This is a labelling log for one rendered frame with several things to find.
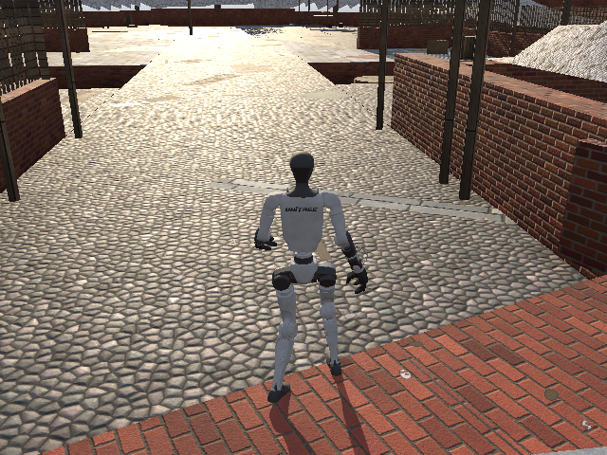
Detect left robot shin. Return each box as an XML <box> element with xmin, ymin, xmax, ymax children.
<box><xmin>272</xmin><ymin>321</ymin><xmax>295</xmax><ymax>391</ymax></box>

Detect robot right foot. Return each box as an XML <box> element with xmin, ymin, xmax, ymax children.
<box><xmin>326</xmin><ymin>353</ymin><xmax>341</xmax><ymax>376</ymax></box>

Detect left robot forearm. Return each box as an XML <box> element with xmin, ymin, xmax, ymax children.
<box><xmin>254</xmin><ymin>227</ymin><xmax>266</xmax><ymax>246</ymax></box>

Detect robot left hand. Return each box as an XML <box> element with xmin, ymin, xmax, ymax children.
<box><xmin>255</xmin><ymin>236</ymin><xmax>277</xmax><ymax>250</ymax></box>

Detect robot left upper arm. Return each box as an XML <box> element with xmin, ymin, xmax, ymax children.
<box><xmin>256</xmin><ymin>191</ymin><xmax>283</xmax><ymax>242</ymax></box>

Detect robot right upper arm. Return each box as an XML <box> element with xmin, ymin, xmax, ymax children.
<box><xmin>322</xmin><ymin>192</ymin><xmax>349</xmax><ymax>246</ymax></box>

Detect right robot forearm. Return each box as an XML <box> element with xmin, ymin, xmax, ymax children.
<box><xmin>340</xmin><ymin>231</ymin><xmax>364</xmax><ymax>274</ymax></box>

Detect robot right hand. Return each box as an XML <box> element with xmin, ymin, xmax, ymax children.
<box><xmin>346</xmin><ymin>268</ymin><xmax>368</xmax><ymax>294</ymax></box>

